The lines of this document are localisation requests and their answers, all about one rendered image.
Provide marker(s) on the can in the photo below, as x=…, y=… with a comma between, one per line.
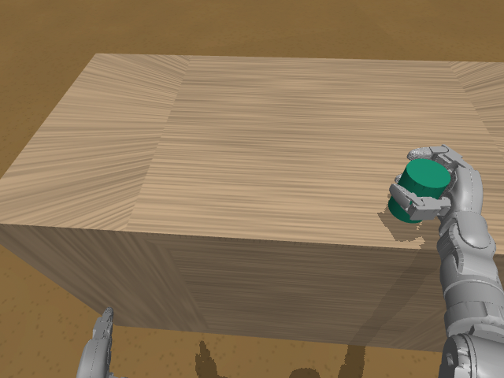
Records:
x=425, y=178

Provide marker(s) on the right robot arm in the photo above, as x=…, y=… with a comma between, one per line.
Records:
x=474, y=320

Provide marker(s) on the left robot hand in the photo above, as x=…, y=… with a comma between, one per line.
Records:
x=96, y=356

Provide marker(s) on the right robot hand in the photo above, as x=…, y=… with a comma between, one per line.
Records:
x=464, y=192

